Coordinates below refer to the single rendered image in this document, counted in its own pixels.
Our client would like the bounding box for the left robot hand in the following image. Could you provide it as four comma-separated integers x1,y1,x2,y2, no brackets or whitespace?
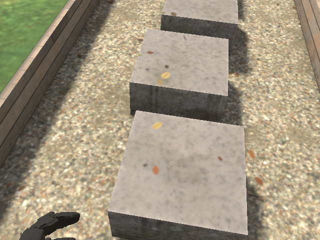
19,211,80,240

